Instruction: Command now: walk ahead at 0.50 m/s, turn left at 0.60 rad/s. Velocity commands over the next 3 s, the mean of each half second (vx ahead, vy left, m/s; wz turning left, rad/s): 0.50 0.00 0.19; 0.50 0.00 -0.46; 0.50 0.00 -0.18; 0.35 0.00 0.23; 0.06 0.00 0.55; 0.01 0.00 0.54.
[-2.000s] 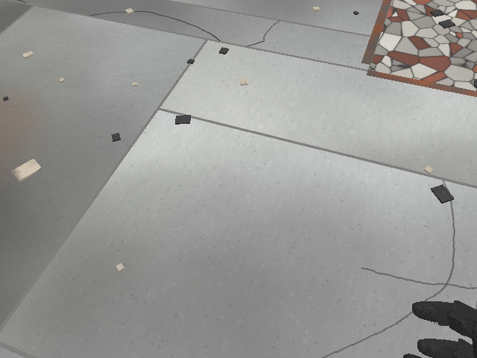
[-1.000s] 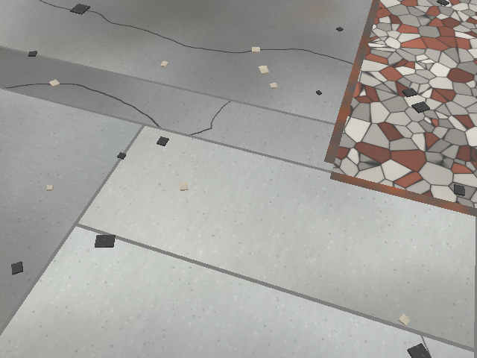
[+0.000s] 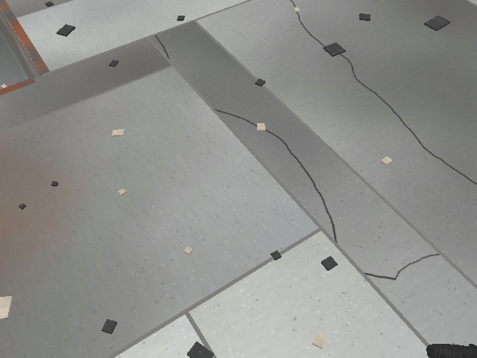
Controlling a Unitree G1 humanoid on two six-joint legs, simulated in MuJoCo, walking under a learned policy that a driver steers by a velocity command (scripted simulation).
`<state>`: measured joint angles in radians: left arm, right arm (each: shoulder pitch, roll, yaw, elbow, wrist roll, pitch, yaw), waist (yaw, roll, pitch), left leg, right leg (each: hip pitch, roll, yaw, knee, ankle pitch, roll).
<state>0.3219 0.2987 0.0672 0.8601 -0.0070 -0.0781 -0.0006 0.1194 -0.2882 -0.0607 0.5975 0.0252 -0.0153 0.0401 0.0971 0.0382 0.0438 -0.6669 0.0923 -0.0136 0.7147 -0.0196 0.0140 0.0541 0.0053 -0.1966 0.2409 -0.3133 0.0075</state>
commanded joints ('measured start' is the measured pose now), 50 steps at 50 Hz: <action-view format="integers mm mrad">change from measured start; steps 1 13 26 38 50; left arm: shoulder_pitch -25 -46 -311 -36 27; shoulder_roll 196 121 44 123 150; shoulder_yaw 46 6 -20 27 35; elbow -48 -94 -178 -195 -174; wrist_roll -16 -7 -15 -6 -19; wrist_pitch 4 -16 -4 6 31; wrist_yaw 5 -11 -52 -28 14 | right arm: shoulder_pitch -104 103 212 55 -115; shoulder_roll -55 -103 -145 -139 -77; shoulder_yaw -12 -27 -38 -11 10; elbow -111 -20 137 32 -3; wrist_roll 1 -31 -27 -26 -21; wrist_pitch -16 -57 -67 -124 -100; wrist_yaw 18 -15 -41 -38 -25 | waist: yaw -24 -79 -183 -49 -17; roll -101 27 -3 -26 -126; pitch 37 -108 48 -127 -59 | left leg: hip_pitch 23 529 700 -54 201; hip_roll -32 111 141 -14 -77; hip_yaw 58 -268 58 -93 -43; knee -75 -497 -561 481 -167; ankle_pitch -55 65 119 -346 112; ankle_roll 41 262 166 0 -84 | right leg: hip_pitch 17 -653 -763 -44 -290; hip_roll -282 -166 -88 -222 -112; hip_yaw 59 251 224 669 489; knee -16 908 356 40 48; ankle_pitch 592 42 430 191 222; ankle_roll -135 6 -21 -313 -221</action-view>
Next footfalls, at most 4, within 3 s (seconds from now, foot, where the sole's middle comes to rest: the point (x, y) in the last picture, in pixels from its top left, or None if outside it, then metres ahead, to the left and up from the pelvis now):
0.10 left None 0.23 0.12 -0.77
0.64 right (296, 323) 0.56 -0.07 -0.77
1.12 left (246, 228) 0.86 0.09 -0.77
1.62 right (343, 186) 1.06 -0.23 -0.77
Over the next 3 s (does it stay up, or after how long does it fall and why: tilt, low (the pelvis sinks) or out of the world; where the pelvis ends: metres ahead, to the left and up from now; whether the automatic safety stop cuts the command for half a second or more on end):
stays up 1.16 -0.13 0.00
